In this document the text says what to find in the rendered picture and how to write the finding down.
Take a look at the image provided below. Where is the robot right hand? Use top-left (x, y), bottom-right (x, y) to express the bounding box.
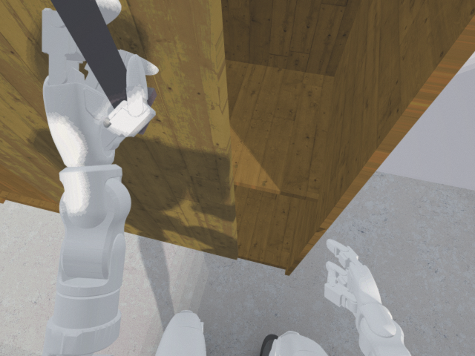
top-left (324, 239), bottom-right (382, 317)

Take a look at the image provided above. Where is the robot left forearm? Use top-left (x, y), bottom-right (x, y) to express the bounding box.
top-left (42, 164), bottom-right (131, 356)

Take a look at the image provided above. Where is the handle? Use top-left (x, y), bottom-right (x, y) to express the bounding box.
top-left (51, 0), bottom-right (157, 135)

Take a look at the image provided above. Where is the robot right foot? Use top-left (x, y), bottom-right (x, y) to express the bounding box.
top-left (260, 334), bottom-right (278, 356)

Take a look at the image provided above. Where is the wardrobe door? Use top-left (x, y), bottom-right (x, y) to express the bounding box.
top-left (0, 164), bottom-right (59, 205)
top-left (0, 0), bottom-right (238, 260)

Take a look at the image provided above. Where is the robot left hand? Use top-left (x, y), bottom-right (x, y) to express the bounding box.
top-left (42, 0), bottom-right (159, 167)

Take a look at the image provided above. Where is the robot left thigh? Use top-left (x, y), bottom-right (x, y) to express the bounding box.
top-left (155, 312), bottom-right (206, 356)

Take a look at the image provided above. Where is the robot right forearm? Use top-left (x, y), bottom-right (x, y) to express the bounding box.
top-left (356, 303), bottom-right (411, 356)

